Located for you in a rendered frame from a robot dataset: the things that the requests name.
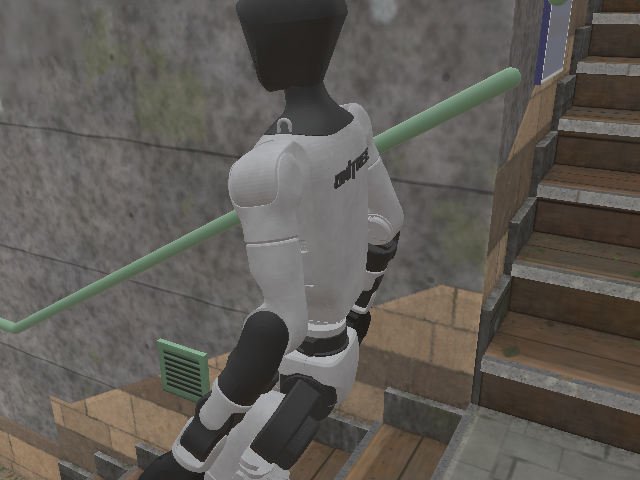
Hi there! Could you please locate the robot right forearm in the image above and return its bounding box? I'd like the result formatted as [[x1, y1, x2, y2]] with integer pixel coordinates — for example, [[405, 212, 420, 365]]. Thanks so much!
[[351, 231, 400, 314]]

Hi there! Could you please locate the left robot hand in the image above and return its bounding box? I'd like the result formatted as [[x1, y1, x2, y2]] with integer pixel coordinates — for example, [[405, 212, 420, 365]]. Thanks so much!
[[138, 450, 205, 480]]

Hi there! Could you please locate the robot left thigh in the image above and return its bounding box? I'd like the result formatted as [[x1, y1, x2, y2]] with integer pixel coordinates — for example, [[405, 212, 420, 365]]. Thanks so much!
[[204, 379, 322, 480]]

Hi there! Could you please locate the robot torso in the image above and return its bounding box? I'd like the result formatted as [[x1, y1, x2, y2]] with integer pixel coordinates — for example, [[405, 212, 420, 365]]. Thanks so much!
[[252, 117, 369, 421]]

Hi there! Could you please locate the robot right upper arm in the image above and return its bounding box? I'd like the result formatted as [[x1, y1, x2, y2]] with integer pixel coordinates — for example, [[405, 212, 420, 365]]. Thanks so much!
[[339, 103, 404, 245]]

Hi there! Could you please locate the right robot hand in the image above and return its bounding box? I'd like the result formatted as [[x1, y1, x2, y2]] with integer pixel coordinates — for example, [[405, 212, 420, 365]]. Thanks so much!
[[346, 307, 372, 346]]

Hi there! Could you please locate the robot left forearm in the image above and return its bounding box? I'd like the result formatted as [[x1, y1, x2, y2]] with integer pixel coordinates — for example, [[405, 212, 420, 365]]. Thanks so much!
[[172, 311, 289, 473]]

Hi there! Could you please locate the robot left upper arm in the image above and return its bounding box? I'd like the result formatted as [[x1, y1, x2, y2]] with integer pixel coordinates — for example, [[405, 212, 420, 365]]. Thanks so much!
[[228, 140, 308, 356]]

